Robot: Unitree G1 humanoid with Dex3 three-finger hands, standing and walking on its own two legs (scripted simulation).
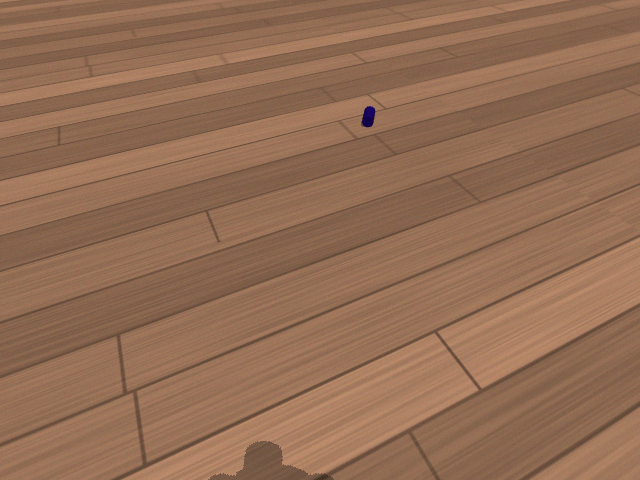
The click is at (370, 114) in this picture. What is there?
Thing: lying can
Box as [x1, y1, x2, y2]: [362, 106, 374, 126]
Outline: 371,106 366,107 364,110 362,123 365,126 370,126 373,121 374,109
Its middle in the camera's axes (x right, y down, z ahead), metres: +0.31 -0.83 +2.48
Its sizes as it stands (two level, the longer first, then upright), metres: 0.141 0.072 0.072
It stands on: the floor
